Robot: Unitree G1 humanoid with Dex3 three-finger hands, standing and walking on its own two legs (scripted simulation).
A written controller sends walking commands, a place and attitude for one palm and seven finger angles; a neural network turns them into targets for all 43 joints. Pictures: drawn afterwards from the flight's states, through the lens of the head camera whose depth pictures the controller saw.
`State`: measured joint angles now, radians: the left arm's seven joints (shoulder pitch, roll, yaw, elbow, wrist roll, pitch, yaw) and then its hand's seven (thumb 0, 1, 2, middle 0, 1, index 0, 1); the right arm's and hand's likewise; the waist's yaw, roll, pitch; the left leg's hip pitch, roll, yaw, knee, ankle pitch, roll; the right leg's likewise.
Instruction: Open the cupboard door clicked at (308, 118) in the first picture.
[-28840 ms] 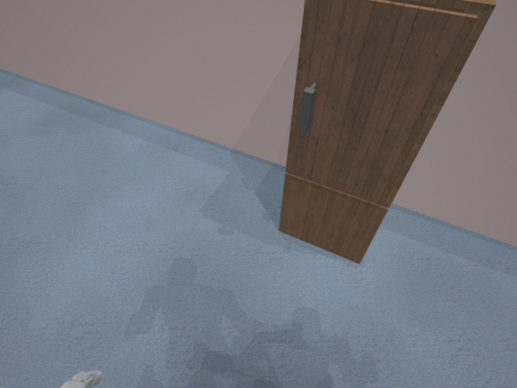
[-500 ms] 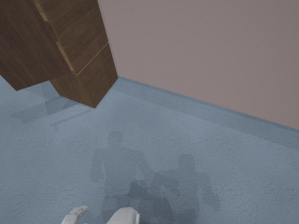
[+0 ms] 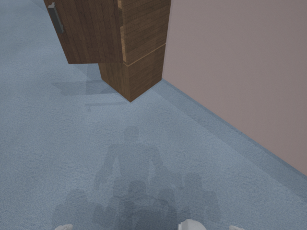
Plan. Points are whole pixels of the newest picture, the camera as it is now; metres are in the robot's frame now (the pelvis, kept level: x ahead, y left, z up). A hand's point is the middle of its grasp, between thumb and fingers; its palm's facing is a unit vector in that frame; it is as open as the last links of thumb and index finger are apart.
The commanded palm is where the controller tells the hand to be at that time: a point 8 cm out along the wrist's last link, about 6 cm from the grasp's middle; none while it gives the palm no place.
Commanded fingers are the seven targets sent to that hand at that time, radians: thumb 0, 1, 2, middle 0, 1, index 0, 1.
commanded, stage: turn to face it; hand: left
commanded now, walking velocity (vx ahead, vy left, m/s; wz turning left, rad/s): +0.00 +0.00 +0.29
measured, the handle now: (57, 17) +1.01 +0.56 -0.04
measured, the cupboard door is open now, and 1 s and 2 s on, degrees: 50 50 50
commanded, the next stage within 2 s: take the last steps up to it in 0.20 s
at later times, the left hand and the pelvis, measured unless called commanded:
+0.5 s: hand out of the picture +0.00 +0.14 -0.16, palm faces +0.24 -0.95 -0.21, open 7.3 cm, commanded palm none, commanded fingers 0.00 0.90 0.90 -0.20 -0.30 -0.20 -0.30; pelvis +0.01 -0.04 +0.00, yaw +11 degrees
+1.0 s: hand out of the picture +0.12 +0.29 -0.17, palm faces +0.28 -0.94 -0.16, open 7.4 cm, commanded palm none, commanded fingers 0.00 0.90 0.90 -0.20 -0.30 -0.20 -0.30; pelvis +0.10 +0.09 +0.01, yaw +14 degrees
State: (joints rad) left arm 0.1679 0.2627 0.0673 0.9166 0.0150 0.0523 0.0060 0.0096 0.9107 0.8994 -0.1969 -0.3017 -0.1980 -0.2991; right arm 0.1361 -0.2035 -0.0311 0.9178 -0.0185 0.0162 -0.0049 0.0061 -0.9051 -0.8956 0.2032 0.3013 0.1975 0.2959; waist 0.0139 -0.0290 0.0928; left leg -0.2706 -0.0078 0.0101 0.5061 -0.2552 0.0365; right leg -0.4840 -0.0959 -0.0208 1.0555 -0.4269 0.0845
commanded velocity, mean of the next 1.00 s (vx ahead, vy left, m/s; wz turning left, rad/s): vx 0.22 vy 0.09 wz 0.14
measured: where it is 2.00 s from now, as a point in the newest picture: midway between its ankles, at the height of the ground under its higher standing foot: (119, 178)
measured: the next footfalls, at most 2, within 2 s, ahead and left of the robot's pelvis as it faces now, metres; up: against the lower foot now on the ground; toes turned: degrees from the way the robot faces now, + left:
right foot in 0.18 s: +0.04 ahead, -0.15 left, +0.00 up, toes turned -1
left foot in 0.70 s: +0.07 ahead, +0.14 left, +0.00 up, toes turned +20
